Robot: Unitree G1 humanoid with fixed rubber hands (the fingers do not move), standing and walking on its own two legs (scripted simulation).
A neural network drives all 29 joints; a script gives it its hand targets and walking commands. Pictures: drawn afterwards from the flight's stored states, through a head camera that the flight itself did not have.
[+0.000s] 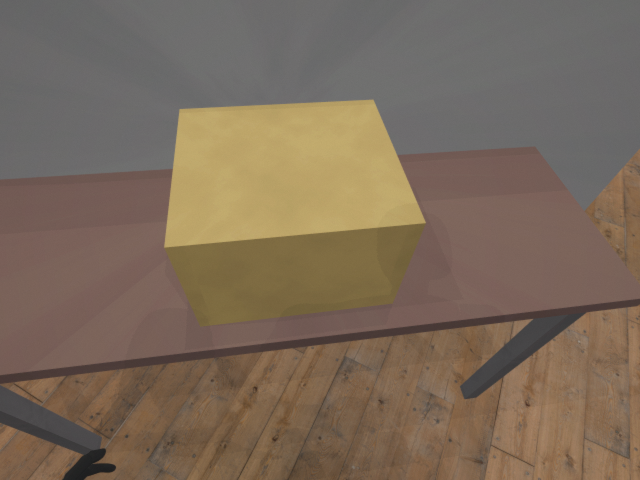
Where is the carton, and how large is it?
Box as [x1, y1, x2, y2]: [164, 100, 425, 326]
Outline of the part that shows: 373,100 192,108 179,110 164,247 200,326 392,303 425,222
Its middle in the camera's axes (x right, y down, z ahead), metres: -0.04 -0.04 +0.61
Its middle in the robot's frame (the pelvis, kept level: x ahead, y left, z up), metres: +0.49 +0.06 +0.02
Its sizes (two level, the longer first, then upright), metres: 0.306 0.265 0.204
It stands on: a table, 0.69 m high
